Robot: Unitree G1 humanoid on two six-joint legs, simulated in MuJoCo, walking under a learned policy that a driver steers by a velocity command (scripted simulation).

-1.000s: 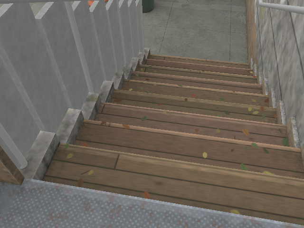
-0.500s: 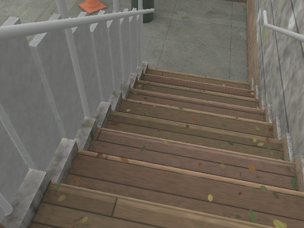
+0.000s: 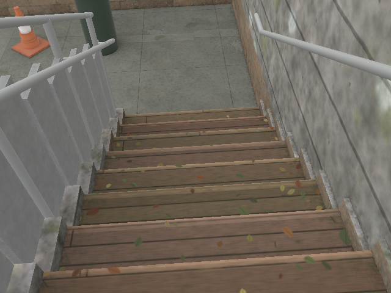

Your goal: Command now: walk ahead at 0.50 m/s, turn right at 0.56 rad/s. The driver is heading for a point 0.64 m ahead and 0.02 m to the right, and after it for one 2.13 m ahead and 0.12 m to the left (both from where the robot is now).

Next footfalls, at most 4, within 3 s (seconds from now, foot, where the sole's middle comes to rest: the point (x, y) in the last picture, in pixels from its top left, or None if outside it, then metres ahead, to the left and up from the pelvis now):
0.38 left None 0.33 0.13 -0.94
1.04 right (273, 287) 0.67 -0.24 -1.11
1.54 left None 0.61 -0.02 -1.11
2.12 right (265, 291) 0.65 -0.20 -1.11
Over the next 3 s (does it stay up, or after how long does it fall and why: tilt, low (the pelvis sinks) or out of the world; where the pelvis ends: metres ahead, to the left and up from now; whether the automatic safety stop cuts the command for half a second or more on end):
stays up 0.91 0.09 -0.52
